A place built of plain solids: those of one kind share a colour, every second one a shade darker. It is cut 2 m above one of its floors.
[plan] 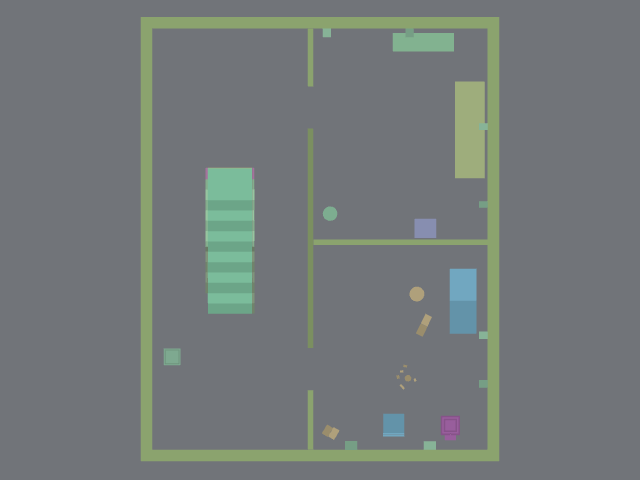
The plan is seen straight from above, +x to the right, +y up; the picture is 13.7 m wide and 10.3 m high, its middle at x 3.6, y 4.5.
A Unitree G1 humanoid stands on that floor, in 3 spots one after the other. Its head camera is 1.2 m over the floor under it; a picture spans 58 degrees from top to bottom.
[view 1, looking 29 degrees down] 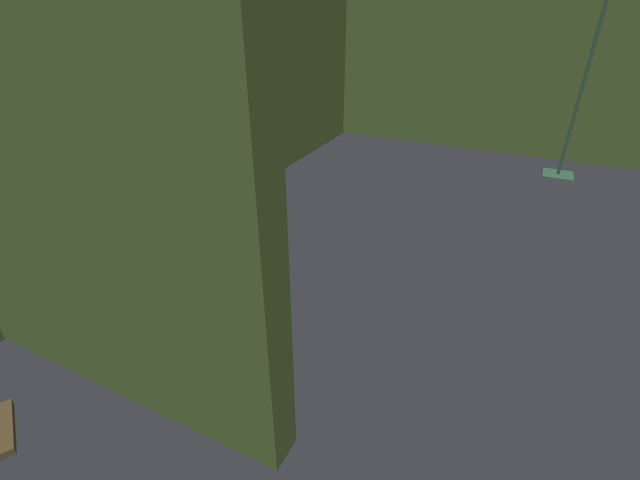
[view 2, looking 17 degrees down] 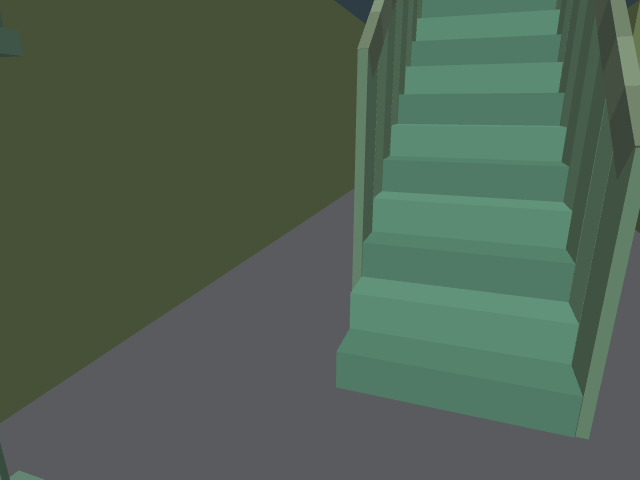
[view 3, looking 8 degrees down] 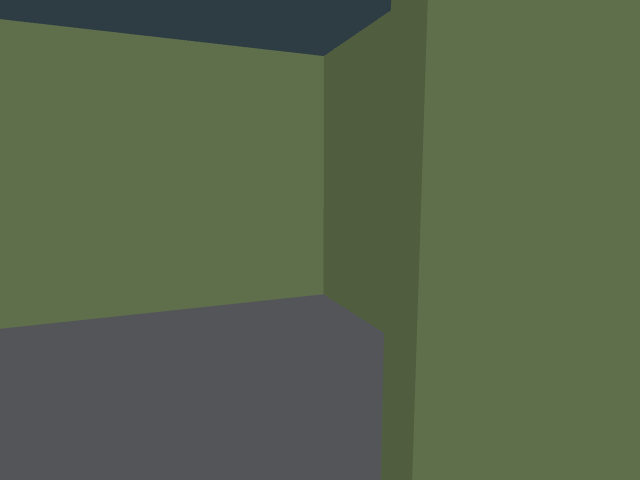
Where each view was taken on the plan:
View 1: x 4.10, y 1.73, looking -154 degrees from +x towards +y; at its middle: ground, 2.48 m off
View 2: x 1.67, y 1.32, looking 109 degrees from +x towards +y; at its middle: ground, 4.10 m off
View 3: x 4.10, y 7.34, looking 158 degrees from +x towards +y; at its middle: wall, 4.46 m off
